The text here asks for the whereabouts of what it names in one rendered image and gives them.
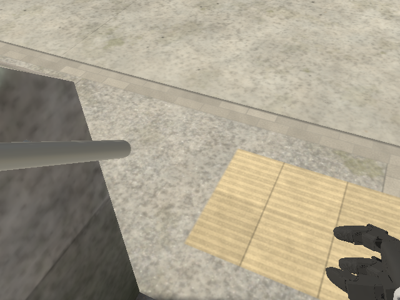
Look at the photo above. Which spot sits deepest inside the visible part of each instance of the right robot hand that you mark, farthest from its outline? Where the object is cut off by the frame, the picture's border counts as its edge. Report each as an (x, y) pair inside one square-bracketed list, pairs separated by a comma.
[(377, 279)]

